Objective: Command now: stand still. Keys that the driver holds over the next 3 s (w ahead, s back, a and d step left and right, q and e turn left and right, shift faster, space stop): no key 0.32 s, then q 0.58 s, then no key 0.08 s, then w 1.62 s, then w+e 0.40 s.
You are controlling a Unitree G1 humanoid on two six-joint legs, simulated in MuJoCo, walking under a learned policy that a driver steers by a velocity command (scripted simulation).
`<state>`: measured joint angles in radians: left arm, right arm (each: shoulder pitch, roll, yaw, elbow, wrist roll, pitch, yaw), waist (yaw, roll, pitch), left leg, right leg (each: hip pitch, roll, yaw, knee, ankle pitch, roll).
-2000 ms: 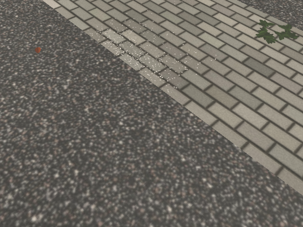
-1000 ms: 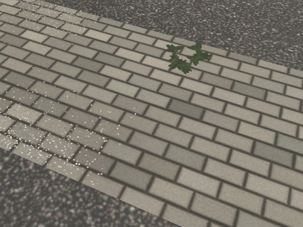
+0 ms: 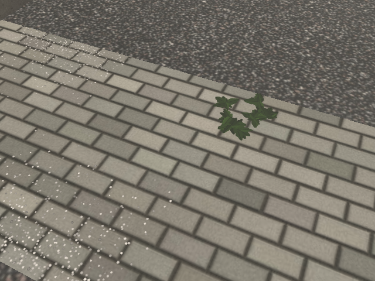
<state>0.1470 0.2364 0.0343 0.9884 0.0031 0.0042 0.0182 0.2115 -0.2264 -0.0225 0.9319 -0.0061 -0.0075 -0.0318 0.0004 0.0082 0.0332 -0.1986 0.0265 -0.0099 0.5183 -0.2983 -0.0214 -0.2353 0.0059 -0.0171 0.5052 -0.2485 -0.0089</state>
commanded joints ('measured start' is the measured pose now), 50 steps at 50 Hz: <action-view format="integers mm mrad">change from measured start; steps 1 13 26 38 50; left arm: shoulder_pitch -9 -24 18 -160 -136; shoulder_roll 101 104 193 158 129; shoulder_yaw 19 16 66 63 63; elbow -15 59 22 -114 -90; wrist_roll -2 -3 6 -11 -13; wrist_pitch -3 5 16 10 -17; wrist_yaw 7 16 74 50 35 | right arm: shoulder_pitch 19 22 -16 49 26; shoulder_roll -120 -107 -108 -270 -197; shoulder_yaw -26 -22 -48 -98 -82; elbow -21 49 -43 -125 -156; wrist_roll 1 0 18 -30 14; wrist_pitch -6 2 24 -26 -6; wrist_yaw -4 -11 -21 26 -16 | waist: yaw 0 2 25 -12 -27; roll -9 -3 -220 169 120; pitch -57 -27 -63 -46 -107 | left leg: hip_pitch -13 -8 -247 31 117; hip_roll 28 13 -40 298 153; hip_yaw -23 -5 30 -522 -340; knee -79 -109 409 -250 -232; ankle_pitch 265 205 -228 309 181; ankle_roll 25 18 27 337 232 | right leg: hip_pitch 75 73 69 -475 -314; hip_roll -42 -42 -371 -14 -21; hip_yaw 42 40 272 107 97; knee -55 -80 -212 724 303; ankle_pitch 256 203 125 -347 -32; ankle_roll -28 -25 -240 28 85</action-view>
